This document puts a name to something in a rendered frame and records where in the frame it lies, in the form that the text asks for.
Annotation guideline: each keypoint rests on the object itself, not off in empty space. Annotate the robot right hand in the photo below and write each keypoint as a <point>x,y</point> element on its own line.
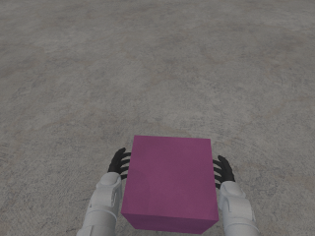
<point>225,171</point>

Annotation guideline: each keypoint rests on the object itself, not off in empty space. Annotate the robot right forearm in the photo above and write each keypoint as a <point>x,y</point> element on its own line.
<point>238,216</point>

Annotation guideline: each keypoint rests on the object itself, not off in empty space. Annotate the robot left forearm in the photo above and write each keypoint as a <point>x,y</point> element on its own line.
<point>102,211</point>

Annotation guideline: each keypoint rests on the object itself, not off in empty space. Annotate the robot left hand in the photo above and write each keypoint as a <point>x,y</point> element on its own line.
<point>117,162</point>

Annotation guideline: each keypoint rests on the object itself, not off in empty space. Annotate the carton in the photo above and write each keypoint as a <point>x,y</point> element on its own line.
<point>171,185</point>

